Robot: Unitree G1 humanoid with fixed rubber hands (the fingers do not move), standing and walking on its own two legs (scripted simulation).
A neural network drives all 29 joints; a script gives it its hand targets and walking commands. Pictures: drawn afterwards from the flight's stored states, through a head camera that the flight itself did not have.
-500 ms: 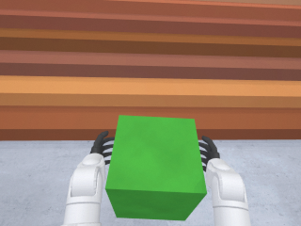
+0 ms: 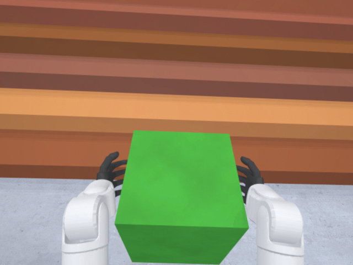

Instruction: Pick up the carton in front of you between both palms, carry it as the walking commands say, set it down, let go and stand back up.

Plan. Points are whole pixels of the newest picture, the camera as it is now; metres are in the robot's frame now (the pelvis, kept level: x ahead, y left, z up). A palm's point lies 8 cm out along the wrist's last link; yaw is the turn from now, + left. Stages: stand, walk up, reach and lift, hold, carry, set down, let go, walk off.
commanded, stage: carry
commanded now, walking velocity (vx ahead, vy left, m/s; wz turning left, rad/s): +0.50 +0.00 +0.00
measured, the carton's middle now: (178, 200) +0.28 +0.01 +0.03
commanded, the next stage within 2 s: none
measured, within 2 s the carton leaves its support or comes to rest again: neither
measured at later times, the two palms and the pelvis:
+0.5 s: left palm (144, 82) +0.63 +0.14 +0.13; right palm (236, 88) +0.64 -0.16 +0.12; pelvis +0.33 -0.02 -0.01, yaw +1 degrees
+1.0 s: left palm (156, 31) +1.05 +0.15 +0.14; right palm (221, 37) +1.03 -0.15 +0.14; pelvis +0.65 +0.01 +0.00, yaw +0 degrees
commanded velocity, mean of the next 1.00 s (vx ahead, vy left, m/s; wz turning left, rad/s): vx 0.50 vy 0.00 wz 0.00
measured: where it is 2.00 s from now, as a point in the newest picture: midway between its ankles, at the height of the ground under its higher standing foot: (184, 106)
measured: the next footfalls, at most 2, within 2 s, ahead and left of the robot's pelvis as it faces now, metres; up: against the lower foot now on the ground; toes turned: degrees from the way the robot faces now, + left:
right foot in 0.40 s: +0.45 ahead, -0.09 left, +0.00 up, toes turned -10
left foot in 0.86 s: +0.74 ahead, +0.08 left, +0.00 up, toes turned +7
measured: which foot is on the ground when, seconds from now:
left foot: down 0.00-0.42, up 0.44-0.84, down 0.86-1.00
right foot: up 0.00-0.38, down 0.40-0.88, up 0.90-1.00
